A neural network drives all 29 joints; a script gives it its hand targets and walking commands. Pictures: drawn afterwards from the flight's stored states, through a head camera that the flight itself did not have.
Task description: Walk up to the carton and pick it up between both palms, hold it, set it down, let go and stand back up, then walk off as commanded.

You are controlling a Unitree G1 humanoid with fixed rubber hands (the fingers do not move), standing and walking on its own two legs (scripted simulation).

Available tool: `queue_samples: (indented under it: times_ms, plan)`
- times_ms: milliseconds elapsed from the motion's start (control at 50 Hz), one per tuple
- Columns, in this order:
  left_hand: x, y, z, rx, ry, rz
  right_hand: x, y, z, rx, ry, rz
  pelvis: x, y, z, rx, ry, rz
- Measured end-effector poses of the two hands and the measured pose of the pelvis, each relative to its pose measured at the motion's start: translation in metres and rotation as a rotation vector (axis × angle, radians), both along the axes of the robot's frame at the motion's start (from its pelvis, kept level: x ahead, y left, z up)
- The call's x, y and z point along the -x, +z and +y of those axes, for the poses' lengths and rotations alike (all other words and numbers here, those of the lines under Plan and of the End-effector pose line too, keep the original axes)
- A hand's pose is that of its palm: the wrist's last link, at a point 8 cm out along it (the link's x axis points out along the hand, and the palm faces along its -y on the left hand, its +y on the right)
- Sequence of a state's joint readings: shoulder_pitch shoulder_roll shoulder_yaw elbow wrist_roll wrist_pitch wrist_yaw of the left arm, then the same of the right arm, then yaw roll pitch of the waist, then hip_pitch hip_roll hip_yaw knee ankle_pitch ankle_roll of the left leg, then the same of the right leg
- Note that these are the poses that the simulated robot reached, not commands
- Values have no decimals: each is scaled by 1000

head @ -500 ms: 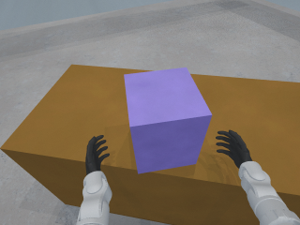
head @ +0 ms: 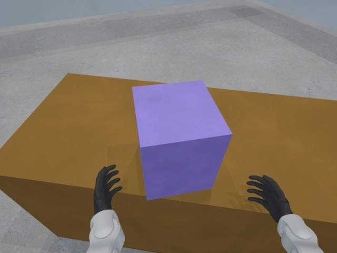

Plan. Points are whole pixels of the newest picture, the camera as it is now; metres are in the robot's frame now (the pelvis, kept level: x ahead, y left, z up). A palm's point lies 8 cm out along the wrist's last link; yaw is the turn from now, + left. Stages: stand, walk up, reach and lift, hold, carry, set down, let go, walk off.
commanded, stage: set down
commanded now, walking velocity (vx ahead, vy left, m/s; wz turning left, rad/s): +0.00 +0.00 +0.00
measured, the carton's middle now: (174, 140) +0.43 +0.03 +0.02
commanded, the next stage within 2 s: none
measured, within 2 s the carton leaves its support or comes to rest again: neither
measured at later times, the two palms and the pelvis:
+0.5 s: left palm (100, 219) +0.21 +0.19 +0.02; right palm (288, 231) +0.21 -0.23 -0.01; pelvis +0.00 +0.00 +0.00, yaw +0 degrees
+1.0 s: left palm (100, 222) +0.21 +0.19 -0.01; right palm (289, 236) +0.20 -0.23 -0.02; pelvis +0.03 +0.00 +0.00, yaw +0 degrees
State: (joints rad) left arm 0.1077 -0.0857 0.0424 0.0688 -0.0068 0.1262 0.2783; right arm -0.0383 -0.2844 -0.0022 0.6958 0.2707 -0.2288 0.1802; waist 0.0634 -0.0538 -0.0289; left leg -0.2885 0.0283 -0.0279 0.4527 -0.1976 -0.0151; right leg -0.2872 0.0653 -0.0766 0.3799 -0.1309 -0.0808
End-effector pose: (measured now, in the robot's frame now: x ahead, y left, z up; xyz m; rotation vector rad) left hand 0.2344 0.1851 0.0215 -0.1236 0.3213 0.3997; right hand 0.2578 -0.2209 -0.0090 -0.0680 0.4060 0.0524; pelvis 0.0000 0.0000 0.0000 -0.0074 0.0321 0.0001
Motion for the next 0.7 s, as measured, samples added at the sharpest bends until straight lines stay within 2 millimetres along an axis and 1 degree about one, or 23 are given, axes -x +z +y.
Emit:
queue_samples:
  times_ms: [140,260,360,460,580,700]
  plan:
    - [11,6,2,-4,0,-20,16,7,-2,-2,-13,-33,-3,1,3,3,1,-7]
    - [17,8,3,-7,4,-23,26,9,-2,-14,-18,-37,-4,1,3,4,1,-17]
    - [26,0,3,-3,3,13,38,6,-3,-16,-26,-16,-5,1,3,4,1,-32]
    - [29,-6,3,-3,1,42,48,0,-5,-20,-32,27,-5,1,2,3,1,-39]
    - [26,-3,3,-20,-2,37,49,4,-5,-26,-23,17,-7,0,0,-1,1,-40]
    - [24,-15,1,-22,-29,85,46,0,-8,-28,-28,40,-13,0,-2,-3,2,-36]
